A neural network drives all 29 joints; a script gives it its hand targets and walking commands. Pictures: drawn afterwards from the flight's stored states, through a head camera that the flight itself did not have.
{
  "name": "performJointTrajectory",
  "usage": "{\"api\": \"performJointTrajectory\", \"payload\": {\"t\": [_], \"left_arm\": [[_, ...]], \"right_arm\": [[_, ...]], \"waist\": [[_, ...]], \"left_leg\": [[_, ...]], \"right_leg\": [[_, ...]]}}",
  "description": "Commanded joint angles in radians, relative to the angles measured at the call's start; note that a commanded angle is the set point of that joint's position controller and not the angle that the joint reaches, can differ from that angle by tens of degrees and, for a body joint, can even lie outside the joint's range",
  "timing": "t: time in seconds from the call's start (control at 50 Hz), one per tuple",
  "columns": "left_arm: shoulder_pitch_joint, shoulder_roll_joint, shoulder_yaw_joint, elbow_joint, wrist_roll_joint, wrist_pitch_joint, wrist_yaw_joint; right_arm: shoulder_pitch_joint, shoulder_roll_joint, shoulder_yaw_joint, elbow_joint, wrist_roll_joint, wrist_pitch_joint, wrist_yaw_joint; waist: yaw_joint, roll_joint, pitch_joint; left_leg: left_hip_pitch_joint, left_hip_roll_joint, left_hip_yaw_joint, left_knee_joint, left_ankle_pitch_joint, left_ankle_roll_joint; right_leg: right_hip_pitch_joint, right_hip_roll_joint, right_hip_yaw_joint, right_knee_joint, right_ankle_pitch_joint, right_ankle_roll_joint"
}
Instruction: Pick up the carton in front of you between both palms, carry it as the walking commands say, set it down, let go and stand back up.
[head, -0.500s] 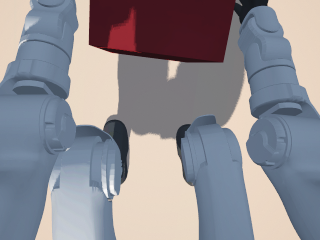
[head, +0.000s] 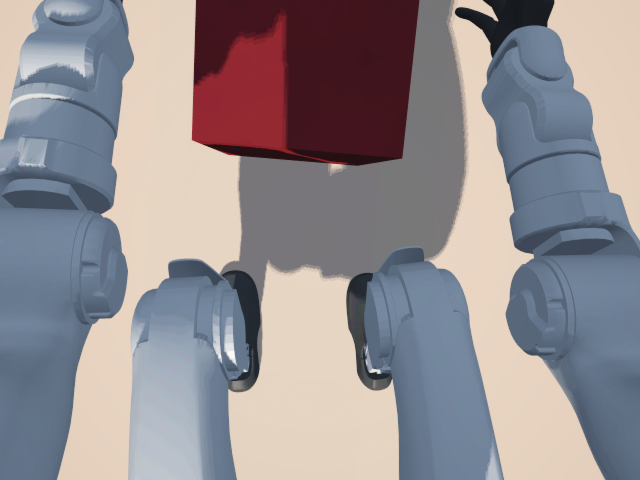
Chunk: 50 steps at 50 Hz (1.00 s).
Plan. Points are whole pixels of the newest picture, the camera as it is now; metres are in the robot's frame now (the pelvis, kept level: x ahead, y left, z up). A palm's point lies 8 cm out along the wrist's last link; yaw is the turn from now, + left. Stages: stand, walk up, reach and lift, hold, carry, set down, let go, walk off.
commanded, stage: set down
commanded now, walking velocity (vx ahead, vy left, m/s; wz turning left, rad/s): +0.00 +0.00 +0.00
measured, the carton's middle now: (301, 76) +0.53 +0.01 -0.28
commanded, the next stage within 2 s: let go in 0.78 s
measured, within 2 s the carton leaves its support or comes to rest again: neither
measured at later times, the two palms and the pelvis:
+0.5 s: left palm out of the picture +0.57 +0.20 +0.02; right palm out of the picture +0.53 -0.19 +0.03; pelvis +0.01 +0.01 +0.13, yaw +0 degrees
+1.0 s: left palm out of the picture +0.54 +0.22 +0.15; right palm out of the picture +0.51 -0.18 +0.15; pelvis +0.05 +0.01 +0.27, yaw +2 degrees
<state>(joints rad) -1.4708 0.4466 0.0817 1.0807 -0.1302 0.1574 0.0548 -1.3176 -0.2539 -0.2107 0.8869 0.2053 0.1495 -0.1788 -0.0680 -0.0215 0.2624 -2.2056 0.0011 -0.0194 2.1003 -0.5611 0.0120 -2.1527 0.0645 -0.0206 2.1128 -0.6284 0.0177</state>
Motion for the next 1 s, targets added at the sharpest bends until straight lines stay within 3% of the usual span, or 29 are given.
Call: {"api": "performJointTrajectory", "payload": {"t": [0.0, 0.02, 0.06, 0.1, 0.12, 0.14, 0.24, 0.26, 0.28, 0.3, 0.36, 0.38, 0.42, 0.44, 0.56, 0.58, 0.66, 0.7, 0.72, 0.74, 0.76, 0.78, 0.8, 0.84, 0.86, 0.88, 0.94, 0.96, 0.98], "left_arm": [[-0.269, 0.087, 0.086, -0.094, 0.040, -0.015, -0.015], [-0.177, 0.083, 0.072, -0.063, 0.063, -0.017, -0.019], [-0.196, 0.134, 0.136, 0.017, 0.120, -0.015, -0.027], [-0.250, 0.091, 0.082, -0.056, 0.089, -0.017, -0.023], [-0.225, 0.078, 0.088, -0.090, 0.106, -0.013, -0.023], [-0.236, 0.044, 0.084, -0.086, 0.057, -0.012, -0.029], [-0.207, 0.062, 0.108, -0.141, 0.078, 0.007, -0.030], [-0.214, 0.098, 0.088, -0.069, 0.092, 0.020, -0.041], [-0.218, 0.100, 0.080, -0.186, 0.103, 0.021, -0.042], [-0.195, 0.036, 0.097, -0.189, 0.070, 0.030, -0.043], [-0.165, 0.087, 0.136, -0.252, 0.099, 0.037, -0.043], [-0.148, 0.053, 0.067, -0.191, 0.085, 0.052, -0.044], [-0.188, 0.045, 0.085, -0.256, 0.085, 0.057, -0.054], [-0.188, 0.063, 0.112, -0.289, 0.078, 0.058, -0.041], [-0.106, 0.057, 0.124, -0.248, 0.129, 0.057, -0.062], [-0.114, 0.060, 0.153, -0.274, 0.119, 0.060, -0.062], [-0.044, 0.028, 0.166, -0.129, 0.151, 0.043, -0.075], [-0.041, 0.020, 0.192, -0.157, 0.164, 0.035, -0.079], [-0.037, 0.003, 0.190, -0.160, 0.182, 0.024, -0.077], [-0.089, 0.019, 0.207, -0.232, 0.187, 0.017, -0.065], [-0.090, 0.021, 0.206, -0.185, 0.189, 0.014, -0.076], [-0.088, 0.047, 0.191, -0.219, 0.214, 0.018, -0.080], [-0.059, 0.002, 0.221, -0.271, 0.184, 0.018, -0.074], [0.072, -0.035, 0.192, -0.271, 0.214, 0.019, -0.064], [0.081, -0.019, 0.209, -0.227, 0.221, 0.019, -0.067], [0.163, -0.055, 0.211, -0.238, 0.236, 0.013, -0.062], [0.314, -0.138, 0.205, -0.367, 0.267, 0.004, -0.041], [0.416, -0.103, 0.252, -0.359, 0.311, 0.004, -0.038], [0.387, -0.146, 0.209, -0.449, 0.263, -0.007, -0.027]], "right_arm": [[-0.227, -0.083, -0.015, -0.065, -0.030, -0.004, 0.014], [-0.151, -0.108, -0.060, -0.048, -0.059, -0.009, 0.014], [-0.197, -0.033, -0.022, -0.057, -0.050, -0.003, 0.024], [-0.156, -0.060, -0.090, -0.021, -0.100, -0.015, 0.031], [-0.201, -0.094, -0.093, -0.099, -0.060, -0.004, 0.035], [-0.167, -0.071, -0.066, -0.068, -0.060, -0.010, 0.041], [-0.157, -0.101, -0.074, -0.195, -0.068, 0.002, 0.041], [-0.147, -0.090, -0.086, -0.106, -0.079, 0.025, 0.041], [-0.177, -0.101, -0.088, -0.244, -0.039, 0.025, 0.043], [-0.118, -0.155, -0.128, -0.167, -0.128, 0.023, 0.042], [-0.088, -0.097, -0.072, -0.212, -0.086, 0.040, 0.055], [-0.066, -0.083, -0.110, -0.172, -0.077, 0.046, 0.059], [-0.091, -0.123, -0.091, -0.226, -0.083, 0.048, 0.064], [-0.136, -0.157, -0.116, -0.279, -0.108, 0.042, 0.065], [-0.009, -0.092, -0.136, -0.161, -0.130, 0.052, 0.092], [-0.033, -0.097, -0.129, -0.277, -0.112, 0.045, 0.097], [-0.029, -0.063, -0.135, -0.171, -0.143, 0.032, 0.112], [-0.014, -0.008, -0.135, -0.210, -0.179, 0.021, 0.117], [-0.033, -0.069, -0.163, -0.169, -0.192, 0.024, 0.116], [-0.015, -0.052, -0.163, -0.213, -0.182, 0.007, 0.119], [-0.039, -0.061, -0.155, -0.223, -0.189, 0.010, 0.112], [-0.015, -0.062, -0.201, -0.163, -0.208, 0.015, 0.112], [0.016, -0.052, -0.136, -0.239, -0.184, 0.010, 0.115], [0.123, -0.064, -0.154, -0.203, -0.232, 0.004, 0.128], [0.160, -0.002, -0.114, -0.218, -0.226, -0.001, 0.134], [0.173, -0.042, -0.122, -0.229, -0.214, -0.001, 0.146], [0.314, -0.093, -0.144, -0.268, -0.297, -0.026, 0.173], [0.380, -0.042, -0.131, -0.316, -0.315, -0.024, 0.187], [0.386, -0.087, -0.103, -0.290, -0.305, -0.025, 0.206]], "waist": [[0.006, 0.078, -1.204], [-0.036, 0.094, -1.150], [0.042, 0.019, -1.097], [-0.062, 0.078, -1.146], [0.021, 0.176, -1.209], [-0.047, 0.109, -1.222], [-0.033, 0.103, -1.381], [-0.017, 0.125, -1.322], [-0.018, 0.202, -1.413], [-0.048, 0.150, -1.365], [-0.015, 0.103, -1.455], [-0.071, 0.138, -1.401], [-0.005, 0.208, -1.376], [-0.055, 0.136, -1.411], [-0.036, 0.206, -1.353], [-0.029, 0.134, -1.433], [-0.025, 0.073, -1.225], [-0.043, 0.071, -1.208], [0.028, 0.148, -1.191], [-0.014, 0.114, -1.266], [0.010, 0.091, -1.277], [-0.048, 0.109, -1.286], [0.014, 0.110, -1.340], [-0.018, 0.149, -1.320], [-0.038, 0.058, -1.357], [0.028, 0.137, -1.339], [-0.004, 0.121, -1.348], [0.026, 0.044, -1.392], [0.006, 0.091, -1.287]], "left_leg": [[0.674, -0.055, 0.049, -0.180, 0.293, 0.013], [0.643, -0.052, 0.036, -0.206, 0.249, 0.010], [0.625, -0.044, 0.030, -0.258, 0.268, 0.022], [0.693, -0.045, -0.002, -0.301, 0.258, 0.013], [0.759, -0.048, 0.025, -0.324, 0.278, 0.004], [0.774, -0.053, 0.015, -0.320, 0.308, 0.010], [0.890, -0.063, 0.017, -0.376, 0.401, 0.007], [0.897, -0.065, 0.014, -0.414, 0.359, 0.006], [0.968, -0.058, 0.027, -0.419, 0.377, -0.003], [0.953, -0.073, 0.010, -0.472, 0.383, -0.008], [1.013, -0.078, 0.037, -0.499, 0.467, -0.006], [1.065, -0.062, -0.012, -0.533, 0.485, -0.002], [1.124, -0.063, 0.021, -0.560, 0.445, -0.029], [1.111, -0.069, -0.003, -0.611, 0.436, -0.016], [1.150, -0.071, 0.004, -0.707, 0.533, -0.031], [1.239, -0.061, -0.001, -0.727, 0.542, -0.012], [1.128, -0.048, -0.004, -0.841, 0.401, -0.006], [1.107, -0.055, 0.022, -0.891, 0.388, -0.019], [1.115, -0.064, 0.022, -0.916, 0.396, -0.026], [1.206, -0.069, 0.011, -0.916, 0.481, -0.017], [1.214, -0.066, 0.020, -0.907, 0.468, -0.012], [1.204, -0.056, 0.014, -0.948, 0.423, -0.022], [1.292, -0.060, 0.028, -0.988, 0.491, -0.029], [1.370, -0.067, 0.004, -1.011, 0.610, -0.037], [1.453, -0.062, -0.018, -1.002, 0.706, -0.016], [1.429, -0.056, 0.005, -1.034, 0.690, -0.026], [1.440, -0.068, -0.003, -1.100, 0.733, -0.036], [1.605, -0.062, -0.011, -1.107, 0.781, -0.019], [1.548, -0.053, -0.015, -1.139, 0.751, -0.026]], "right_leg": [[0.496, 0.014, -0.005, -0.298, 0.355, 0.033], [0.460, 0.018, -0.005, -0.316, 0.328, 0.031], [0.424, 0.016, -0.014, -0.346, 0.315, 0.045], [0.418, 0.005, -0.037, -0.353, 0.316, 0.041], [0.404, 0.008, -0.034, -0.370, 0.328, 0.036], [0.398, 0.003, -0.060, -0.379, 0.344, 0.034], [0.524, 0.016, -0.051, -0.473, 0.411, 0.037], [0.484, 0.030, -0.058, -0.489, 0.353, 0.046], [0.524, 0.016, -0.067, -0.469, 0.397, 0.038], [0.501, 0.019, -0.069, -0.523, 0.373, 0.031], [0.629, 0.027, -0.047, -0.592, 0.448, 0.041], [0.525, 0.023, -0.078, -0.579, 0.436, 0.044], [0.534, 0.016, -0.050, -0.644, 0.368, 0.022], [0.600, 0.019, -0.082, -0.658, 0.414, 0.032], [0.648, 0.012, -0.036, -0.780, 0.485, 0.026], [0.705, 0.016, -0.056, -0.805, 0.507, 0.039], [0.759, 0.013, -0.056, -0.885, 0.428, 0.059], [0.844, 0.012, -0.043, -0.926, 0.446, 0.049], [0.855, 0.006, -0.015, -0.956, 0.437, 0.037], [0.872, 0.004, -0.032, -0.969, 0.501, 0.050], [0.885, 0.012, -0.026, -0.998, 0.486, 0.057], [0.901, 0.006, -0.043, -0.995, 0.468, 0.055], [0.989, 0.017, -0.047, -1.017, 0.516, 0.045], [0.974, 0.009, -0.047, -1.049, 0.587, 0.034], [0.938, 0.023, -0.038, -1.075, 0.617, 0.041], [0.999, 0.009, -0.023, -1.084, 0.653, 0.033], [1.099, 0.013, -0.016, -1.135, 0.716, 0.016], [1.088, 0.017, -0.031, -1.166, 0.661, 0.045], [1.125, 0.004, -0.027, -1.185, 0.667, 0.013]]}}
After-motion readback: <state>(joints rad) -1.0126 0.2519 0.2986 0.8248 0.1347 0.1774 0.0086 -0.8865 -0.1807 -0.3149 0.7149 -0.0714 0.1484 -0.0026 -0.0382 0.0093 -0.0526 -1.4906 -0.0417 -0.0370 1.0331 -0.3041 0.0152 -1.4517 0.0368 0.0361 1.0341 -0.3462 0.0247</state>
